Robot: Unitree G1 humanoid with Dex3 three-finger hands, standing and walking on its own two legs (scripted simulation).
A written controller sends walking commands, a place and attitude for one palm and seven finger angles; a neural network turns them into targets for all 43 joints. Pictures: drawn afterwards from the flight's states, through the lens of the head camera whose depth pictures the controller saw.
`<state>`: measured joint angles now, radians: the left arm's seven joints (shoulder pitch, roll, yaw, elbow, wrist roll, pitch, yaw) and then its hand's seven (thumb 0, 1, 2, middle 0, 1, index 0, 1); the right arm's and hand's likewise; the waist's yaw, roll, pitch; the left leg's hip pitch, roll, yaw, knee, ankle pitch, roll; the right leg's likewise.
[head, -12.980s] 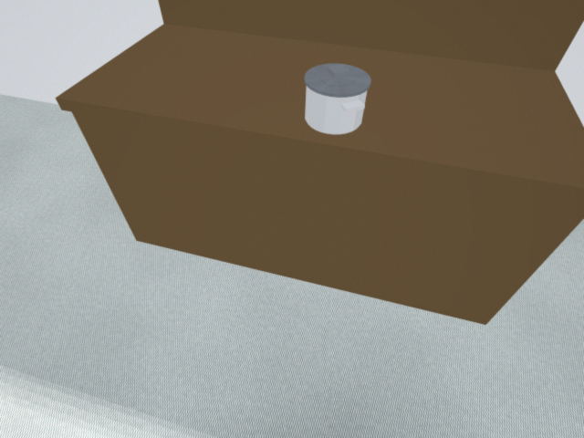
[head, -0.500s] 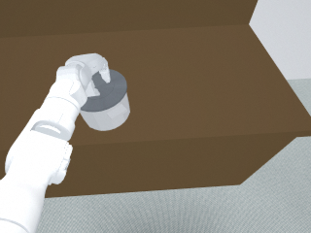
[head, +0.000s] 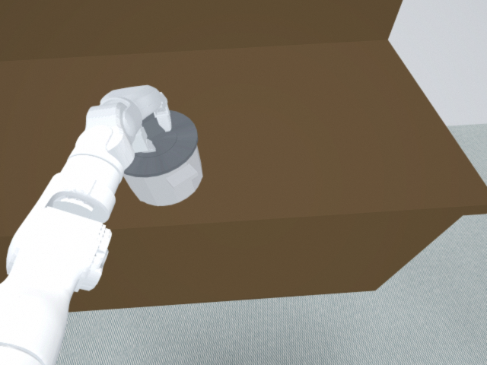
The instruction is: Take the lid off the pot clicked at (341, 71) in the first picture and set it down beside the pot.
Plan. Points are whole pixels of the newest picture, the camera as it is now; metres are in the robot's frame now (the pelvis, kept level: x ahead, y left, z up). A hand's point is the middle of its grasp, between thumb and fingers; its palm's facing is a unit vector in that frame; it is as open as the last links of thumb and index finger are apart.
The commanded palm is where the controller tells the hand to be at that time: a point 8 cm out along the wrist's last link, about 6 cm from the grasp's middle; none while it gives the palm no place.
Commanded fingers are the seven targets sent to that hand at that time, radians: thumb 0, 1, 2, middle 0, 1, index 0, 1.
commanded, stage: close the fingers and squeeze the knob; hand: left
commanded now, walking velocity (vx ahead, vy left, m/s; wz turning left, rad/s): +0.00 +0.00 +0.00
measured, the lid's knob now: (149, 132) +0.51 +0.14 +0.09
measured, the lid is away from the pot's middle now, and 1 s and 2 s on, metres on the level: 0.00 0.00 0.01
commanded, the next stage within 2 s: lift the lid straight up in 0.20 s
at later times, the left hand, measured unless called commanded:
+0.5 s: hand (141, 135) +0.48 +0.15 +0.11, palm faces -0.40 -0.08 -0.91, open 7.4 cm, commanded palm +0.49 +0.15 +0.19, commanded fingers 0.00 0.70 0.89 -0.78 -1.06 -0.82 -1.08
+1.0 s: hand (137, 118) +0.48 +0.14 +0.15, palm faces -0.36 -0.07 -0.93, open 7.3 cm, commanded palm +0.49 +0.14 +0.23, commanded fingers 0.00 0.70 0.90 -0.78 -1.06 -0.82 -1.08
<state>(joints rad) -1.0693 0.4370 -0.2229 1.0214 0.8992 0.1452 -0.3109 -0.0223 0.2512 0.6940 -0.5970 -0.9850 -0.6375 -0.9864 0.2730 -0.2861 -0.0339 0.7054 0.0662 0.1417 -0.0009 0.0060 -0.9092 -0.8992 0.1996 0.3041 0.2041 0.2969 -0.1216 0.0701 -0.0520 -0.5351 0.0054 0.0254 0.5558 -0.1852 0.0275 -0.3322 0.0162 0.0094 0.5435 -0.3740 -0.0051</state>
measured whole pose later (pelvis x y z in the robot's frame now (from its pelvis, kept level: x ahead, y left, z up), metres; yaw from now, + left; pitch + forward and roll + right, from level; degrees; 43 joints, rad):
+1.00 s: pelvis +0.00 +0.00 +0.00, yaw +1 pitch +8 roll +0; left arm -1.14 0.44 -0.25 1.01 0.89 0.19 -0.38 0.04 0.28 0.70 -0.57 -0.95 -0.68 -1.00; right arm 0.26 -0.29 -0.03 0.72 0.07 0.09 -0.01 0.01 -0.91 -0.90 0.20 0.30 0.20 0.30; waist -0.11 0.08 -0.03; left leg -0.48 -0.01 0.01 0.51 -0.16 0.03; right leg -0.28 0.01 0.00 0.51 -0.36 -0.01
